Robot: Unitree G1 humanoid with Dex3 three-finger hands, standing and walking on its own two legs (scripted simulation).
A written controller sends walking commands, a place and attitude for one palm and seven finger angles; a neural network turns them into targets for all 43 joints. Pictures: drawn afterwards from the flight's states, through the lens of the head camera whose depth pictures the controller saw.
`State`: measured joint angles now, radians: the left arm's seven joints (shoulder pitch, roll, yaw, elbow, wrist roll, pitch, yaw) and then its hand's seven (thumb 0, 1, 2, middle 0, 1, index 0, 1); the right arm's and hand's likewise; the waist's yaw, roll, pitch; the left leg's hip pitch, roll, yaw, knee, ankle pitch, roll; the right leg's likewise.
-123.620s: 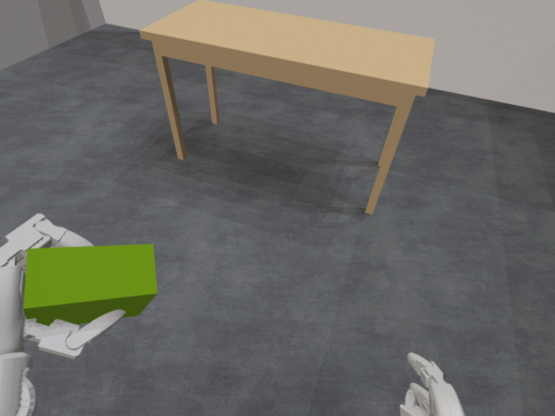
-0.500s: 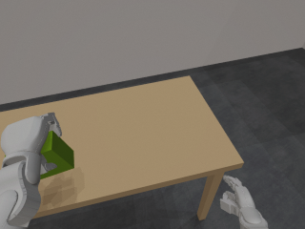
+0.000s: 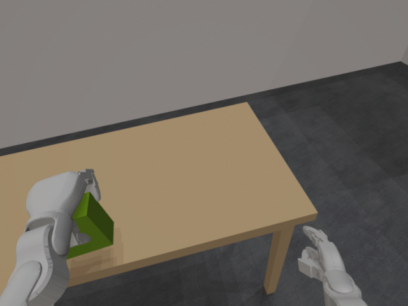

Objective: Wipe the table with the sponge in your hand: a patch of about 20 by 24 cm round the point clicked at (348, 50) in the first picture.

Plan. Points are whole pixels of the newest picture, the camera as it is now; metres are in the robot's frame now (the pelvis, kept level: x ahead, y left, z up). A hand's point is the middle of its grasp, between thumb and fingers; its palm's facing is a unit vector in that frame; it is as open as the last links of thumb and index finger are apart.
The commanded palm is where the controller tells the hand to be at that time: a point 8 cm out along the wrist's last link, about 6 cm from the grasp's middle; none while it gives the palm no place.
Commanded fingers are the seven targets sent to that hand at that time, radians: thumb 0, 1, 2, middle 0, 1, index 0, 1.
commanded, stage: move the sponge above the wiping area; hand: left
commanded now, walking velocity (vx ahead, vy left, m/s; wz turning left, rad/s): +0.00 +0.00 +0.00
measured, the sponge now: (79, 231) +0.21 +0.30 +0.05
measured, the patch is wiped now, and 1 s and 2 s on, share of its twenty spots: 0.00 0.00 0.00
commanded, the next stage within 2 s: none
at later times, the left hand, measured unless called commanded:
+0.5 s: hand (100, 209) +0.25 +0.26 +0.08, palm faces -0.10 -0.11 -0.99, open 9.9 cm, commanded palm +0.23 +0.26 +0.16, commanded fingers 0.00 0.10 1.30 -1.20 -1.60 -1.20 -1.60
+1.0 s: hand (120, 199) +0.28 +0.24 +0.06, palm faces -0.07 -0.11 -0.99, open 9.8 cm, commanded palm +0.26 +0.25 +0.14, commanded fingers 0.00 0.10 1.30 -1.20 -1.60 -1.20 -1.60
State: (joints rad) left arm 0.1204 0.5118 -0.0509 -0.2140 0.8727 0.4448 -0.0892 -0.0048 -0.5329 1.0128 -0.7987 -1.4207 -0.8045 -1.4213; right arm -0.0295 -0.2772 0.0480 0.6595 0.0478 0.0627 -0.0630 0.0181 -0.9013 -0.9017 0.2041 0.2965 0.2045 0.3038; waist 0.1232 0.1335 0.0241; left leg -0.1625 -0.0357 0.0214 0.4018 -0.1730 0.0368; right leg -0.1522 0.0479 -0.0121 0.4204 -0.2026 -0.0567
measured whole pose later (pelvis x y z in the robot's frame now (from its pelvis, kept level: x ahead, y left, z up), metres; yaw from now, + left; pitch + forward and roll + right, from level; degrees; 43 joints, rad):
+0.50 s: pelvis +0.01 -0.01 +0.00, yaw +0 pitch -3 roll +0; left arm 0.08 0.49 -0.11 -0.11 0.89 0.36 -0.09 0.00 -0.53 1.01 -0.80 -1.42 -0.81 -1.42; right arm 0.00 -0.28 0.04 0.68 0.04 0.05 -0.08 0.02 -0.90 -0.90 0.20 0.30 0.20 0.30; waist 0.11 0.12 0.02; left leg -0.17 -0.03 0.02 0.41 -0.19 0.03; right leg -0.16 0.06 -0.01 0.43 -0.22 -0.07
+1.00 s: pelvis +0.02 +0.00 +0.00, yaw -1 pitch -2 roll +0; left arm -0.02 0.42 -0.21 -0.02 0.95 0.36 -0.03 0.00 -0.53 1.01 -0.81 -1.42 -0.81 -1.42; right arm -0.02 -0.25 0.04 0.68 0.04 0.06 -0.07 0.02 -0.90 -0.90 0.20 0.30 0.20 0.30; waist 0.12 0.09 0.00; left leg -0.18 -0.03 0.03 0.41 -0.20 0.04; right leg -0.17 0.05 0.00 0.43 -0.23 -0.06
